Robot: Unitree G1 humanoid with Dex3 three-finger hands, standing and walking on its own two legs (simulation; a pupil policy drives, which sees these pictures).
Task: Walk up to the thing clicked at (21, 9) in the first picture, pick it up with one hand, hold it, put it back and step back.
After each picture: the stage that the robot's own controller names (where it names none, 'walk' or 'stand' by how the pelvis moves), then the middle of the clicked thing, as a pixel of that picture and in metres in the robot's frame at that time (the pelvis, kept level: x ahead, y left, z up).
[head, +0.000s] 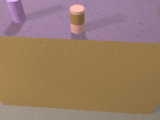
stand; (16, 9) +0.76 +0.34 +0.07
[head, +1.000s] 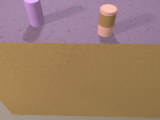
walk; (34, 11) +0.68 +0.20 +0.11
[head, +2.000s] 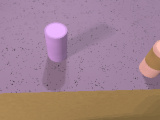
rise first; (56, 43) +0.43 +0.10 +0.09
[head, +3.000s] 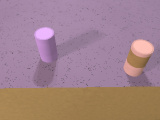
stand; (47, 45) +0.46 +0.15 +0.08
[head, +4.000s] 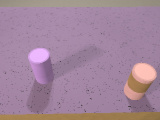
stand; (42, 66) +0.39 +0.16 +0.06
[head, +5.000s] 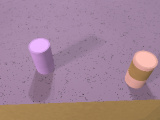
stand; (42, 57) +0.41 +0.16 +0.07
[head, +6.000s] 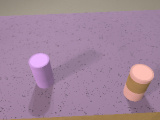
stand; (42, 71) +0.38 +0.16 +0.06
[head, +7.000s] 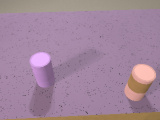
stand; (43, 70) +0.38 +0.16 +0.06
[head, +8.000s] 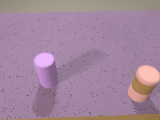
stand; (46, 70) +0.38 +0.14 +0.06
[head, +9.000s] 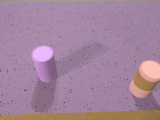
rise first; (45, 64) +0.38 +0.15 +0.07
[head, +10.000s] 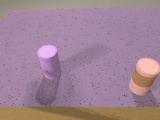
rise first; (50, 62) +0.41 +0.16 +0.07
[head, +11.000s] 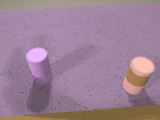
go down; (40, 66) +0.40 +0.14 +0.07
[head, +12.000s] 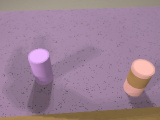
go down; (41, 67) +0.40 +0.15 +0.07
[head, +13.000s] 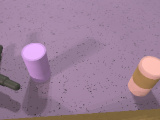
close in; (37, 63) +0.38 +0.15 +0.09
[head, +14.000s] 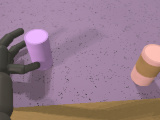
lift; (40, 50) +0.41 +0.14 +0.12
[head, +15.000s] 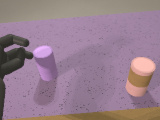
lift; (46, 63) +0.42 +0.14 +0.10
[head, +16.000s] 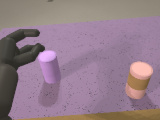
close; (50, 67) +0.42 +0.15 +0.08
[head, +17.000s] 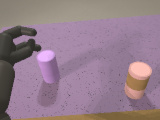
close; (49, 67) +0.42 +0.15 +0.07
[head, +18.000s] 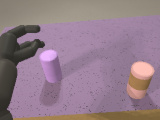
close; (51, 66) +0.43 +0.14 +0.07
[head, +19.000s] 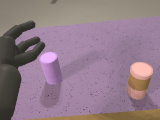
close; (51, 68) +0.42 +0.14 +0.07
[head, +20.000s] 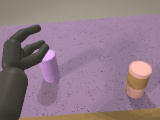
stand; (49, 66) +0.42 +0.15 +0.07
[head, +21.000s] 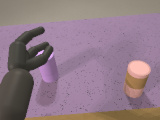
stand; (47, 66) +0.42 +0.15 +0.07
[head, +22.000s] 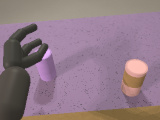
stand; (45, 65) +0.43 +0.16 +0.07
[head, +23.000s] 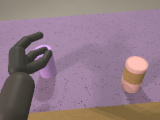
crouch; (45, 62) +0.44 +0.15 +0.07
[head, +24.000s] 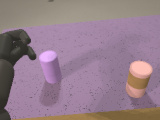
crouch; (51, 67) +0.43 +0.14 +0.07
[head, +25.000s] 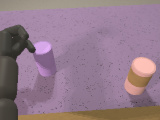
lower; (44, 59) +0.42 +0.15 +0.08
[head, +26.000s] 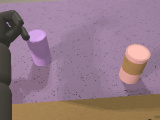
lower; (39, 48) +0.46 +0.15 +0.11
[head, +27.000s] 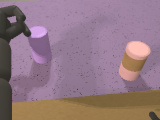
lower; (40, 45) +0.46 +0.14 +0.12
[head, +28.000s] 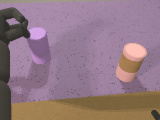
lower; (39, 46) +0.46 +0.14 +0.12
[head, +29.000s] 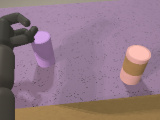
loosen; (43, 49) +0.45 +0.13 +0.11
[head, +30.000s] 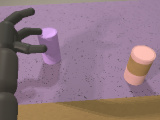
open; (49, 46) +0.46 +0.13 +0.12
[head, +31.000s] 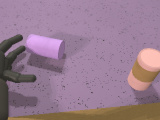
open; (46, 46) +0.46 +0.13 +0.09
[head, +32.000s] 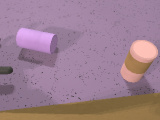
rise; (37, 40) +0.47 +0.14 +0.09
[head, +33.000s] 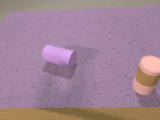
sink last; (59, 56) +0.46 +0.14 +0.06
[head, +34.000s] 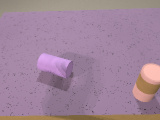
stand; (55, 65) +0.41 +0.14 +0.05
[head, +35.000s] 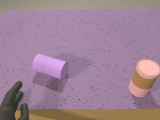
stand; (50, 66) +0.41 +0.15 +0.05
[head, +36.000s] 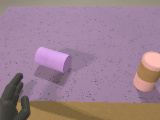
stand; (53, 59) +0.42 +0.15 +0.08
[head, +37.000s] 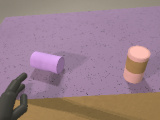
walk; (47, 62) +0.44 +0.16 +0.08
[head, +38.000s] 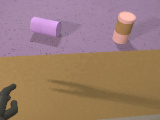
stand; (46, 27) +0.62 +0.10 +0.06
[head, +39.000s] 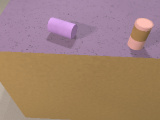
walk; (62, 28) +0.61 +0.09 +0.04
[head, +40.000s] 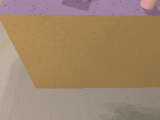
walk; out of the picture +0.75 +0.04 +0.06
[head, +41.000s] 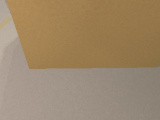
walk; out of the picture +0.97 +0.10 +0.05
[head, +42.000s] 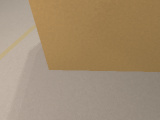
stand; out of the picture +1.05 +0.05 +0.06
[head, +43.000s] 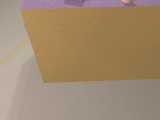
stand; out of the picture +1.00 +0.06 +0.04
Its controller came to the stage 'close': yes
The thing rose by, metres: 0.01
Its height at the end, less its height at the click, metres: -0.02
